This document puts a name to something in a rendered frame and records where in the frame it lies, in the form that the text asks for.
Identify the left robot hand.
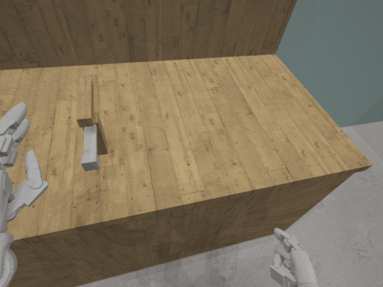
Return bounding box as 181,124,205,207
0,102,48,233

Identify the right robot hand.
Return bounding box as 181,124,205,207
270,228,318,287

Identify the counter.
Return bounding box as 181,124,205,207
0,0,373,287

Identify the tap lever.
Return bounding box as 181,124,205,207
81,124,99,171

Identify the robot left forearm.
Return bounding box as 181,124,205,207
0,233,17,287

